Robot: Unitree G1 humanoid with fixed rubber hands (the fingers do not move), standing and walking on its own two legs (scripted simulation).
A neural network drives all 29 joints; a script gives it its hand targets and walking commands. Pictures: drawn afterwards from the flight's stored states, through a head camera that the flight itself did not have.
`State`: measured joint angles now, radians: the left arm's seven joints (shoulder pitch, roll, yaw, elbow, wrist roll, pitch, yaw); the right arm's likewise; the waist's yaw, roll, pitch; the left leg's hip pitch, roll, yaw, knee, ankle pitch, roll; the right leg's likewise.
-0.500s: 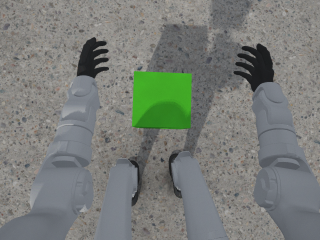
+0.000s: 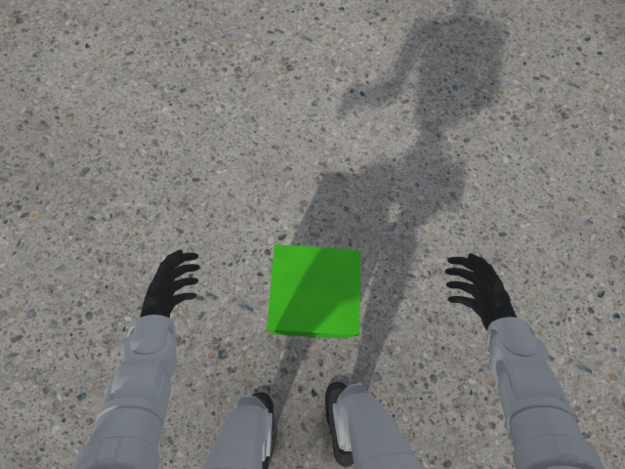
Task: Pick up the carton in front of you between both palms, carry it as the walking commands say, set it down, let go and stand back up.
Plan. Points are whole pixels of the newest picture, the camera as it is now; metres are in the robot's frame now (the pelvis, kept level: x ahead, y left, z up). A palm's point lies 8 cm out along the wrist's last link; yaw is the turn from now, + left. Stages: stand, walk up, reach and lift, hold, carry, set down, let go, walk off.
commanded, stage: let go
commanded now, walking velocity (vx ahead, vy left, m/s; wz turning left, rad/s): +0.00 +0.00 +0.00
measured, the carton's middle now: (313, 295) +0.38 -0.04 -0.60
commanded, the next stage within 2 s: stand in 0.80 s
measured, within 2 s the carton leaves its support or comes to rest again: neither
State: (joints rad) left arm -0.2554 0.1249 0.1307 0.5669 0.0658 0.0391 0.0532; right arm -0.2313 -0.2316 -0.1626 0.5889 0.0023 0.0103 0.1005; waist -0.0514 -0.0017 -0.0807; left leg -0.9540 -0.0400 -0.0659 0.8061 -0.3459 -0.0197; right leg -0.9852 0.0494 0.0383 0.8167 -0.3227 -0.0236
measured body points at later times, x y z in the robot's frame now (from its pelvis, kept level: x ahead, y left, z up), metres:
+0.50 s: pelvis +0.03 +0.03 +0.05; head +0.05 +0.03 +0.50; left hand +0.20 +0.26 -0.02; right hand +0.20 -0.21 -0.02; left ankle +0.00 +0.13 -0.69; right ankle +0.01 -0.10 -0.69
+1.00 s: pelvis +0.04 +0.02 +0.04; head +0.05 +0.01 +0.49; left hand +0.16 +0.27 -0.06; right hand +0.17 -0.26 -0.05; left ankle +0.00 +0.13 -0.69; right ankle +0.01 -0.10 -0.69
